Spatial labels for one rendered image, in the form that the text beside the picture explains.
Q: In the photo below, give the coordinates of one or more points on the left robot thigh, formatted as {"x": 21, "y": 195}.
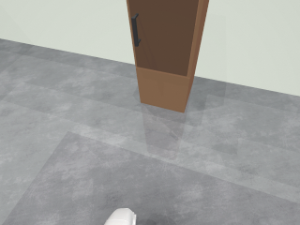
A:
{"x": 122, "y": 216}

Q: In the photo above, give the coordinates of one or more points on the handle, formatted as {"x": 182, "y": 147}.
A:
{"x": 135, "y": 30}

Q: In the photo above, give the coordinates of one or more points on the cupboard door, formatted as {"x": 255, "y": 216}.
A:
{"x": 166, "y": 29}

